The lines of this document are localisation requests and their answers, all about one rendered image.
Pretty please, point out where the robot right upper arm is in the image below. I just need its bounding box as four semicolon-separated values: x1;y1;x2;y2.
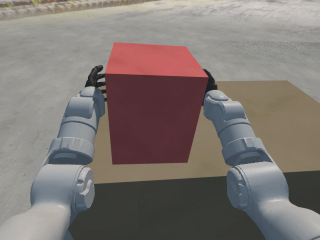
226;161;320;240

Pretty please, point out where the left robot hand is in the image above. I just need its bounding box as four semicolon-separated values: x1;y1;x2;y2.
85;65;107;102

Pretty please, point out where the robot left upper arm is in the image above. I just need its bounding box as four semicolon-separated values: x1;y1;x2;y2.
0;164;95;240

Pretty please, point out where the right robot hand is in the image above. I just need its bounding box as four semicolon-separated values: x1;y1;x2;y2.
202;69;218;106

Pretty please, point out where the left robot forearm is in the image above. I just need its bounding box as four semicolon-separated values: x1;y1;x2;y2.
30;86;105;205

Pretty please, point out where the carton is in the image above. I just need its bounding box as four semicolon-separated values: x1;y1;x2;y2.
104;42;209;165

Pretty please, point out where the pedestal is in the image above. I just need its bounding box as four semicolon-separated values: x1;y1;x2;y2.
68;80;320;240

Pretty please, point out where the right robot forearm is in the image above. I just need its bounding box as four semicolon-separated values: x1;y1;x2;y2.
203;90;289;197

